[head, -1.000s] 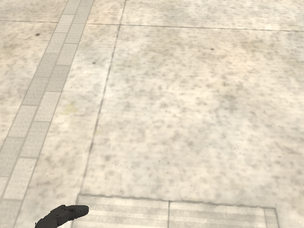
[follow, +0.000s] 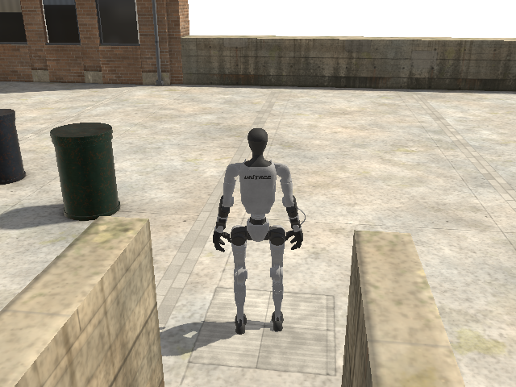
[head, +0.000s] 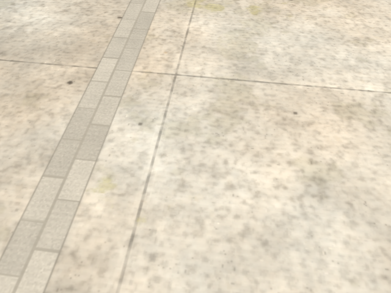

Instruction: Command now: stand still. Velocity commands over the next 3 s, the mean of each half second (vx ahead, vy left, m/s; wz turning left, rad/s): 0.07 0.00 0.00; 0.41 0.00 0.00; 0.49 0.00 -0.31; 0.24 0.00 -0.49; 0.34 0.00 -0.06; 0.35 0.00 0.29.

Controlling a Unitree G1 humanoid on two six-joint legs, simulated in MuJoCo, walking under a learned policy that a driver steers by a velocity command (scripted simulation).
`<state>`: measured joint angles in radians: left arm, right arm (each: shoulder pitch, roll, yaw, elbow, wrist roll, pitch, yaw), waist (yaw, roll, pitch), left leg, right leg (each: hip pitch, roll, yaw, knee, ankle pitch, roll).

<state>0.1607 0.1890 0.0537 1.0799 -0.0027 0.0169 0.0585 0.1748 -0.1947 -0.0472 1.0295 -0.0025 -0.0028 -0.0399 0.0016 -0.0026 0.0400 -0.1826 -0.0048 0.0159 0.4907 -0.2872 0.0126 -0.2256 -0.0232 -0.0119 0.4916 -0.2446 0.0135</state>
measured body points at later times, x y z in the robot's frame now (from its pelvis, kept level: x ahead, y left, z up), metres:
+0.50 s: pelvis +0.02 -0.01 +0.00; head +0.02 -0.02 +0.45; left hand +0.04 +0.24 -0.15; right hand +0.02 -0.27 -0.16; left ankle -0.02 +0.11 -0.74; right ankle +0.00 -0.12 -0.72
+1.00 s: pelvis +0.24 -0.01 -0.02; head +0.28 -0.01 +0.43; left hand +0.11 +0.23 -0.15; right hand +0.49 -0.21 -0.11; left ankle +0.40 +0.10 -0.73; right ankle +0.02 -0.12 -0.74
